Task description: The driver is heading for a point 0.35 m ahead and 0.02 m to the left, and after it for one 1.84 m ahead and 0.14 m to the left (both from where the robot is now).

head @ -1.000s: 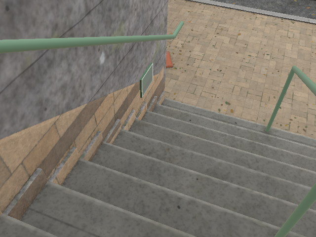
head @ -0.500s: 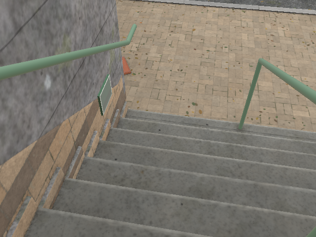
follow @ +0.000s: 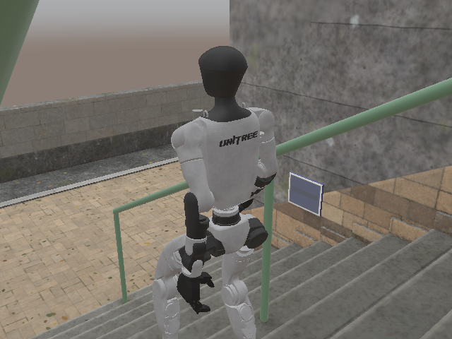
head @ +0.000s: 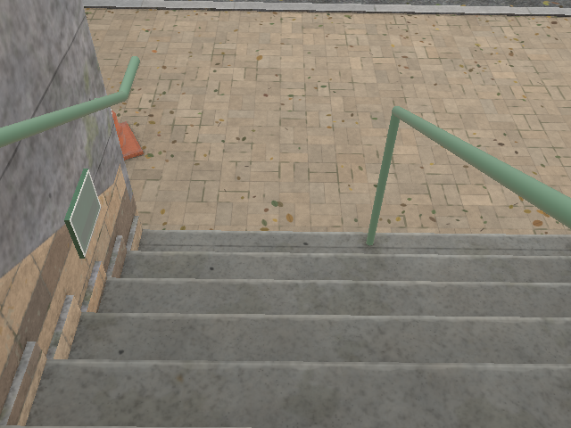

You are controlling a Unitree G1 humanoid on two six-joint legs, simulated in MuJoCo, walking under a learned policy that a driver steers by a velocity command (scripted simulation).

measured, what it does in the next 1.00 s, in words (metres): goes down: left foot 0.17 m lower, then right foot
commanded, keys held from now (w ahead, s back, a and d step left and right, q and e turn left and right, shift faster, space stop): w+e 0.06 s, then w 0.10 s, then no key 0.84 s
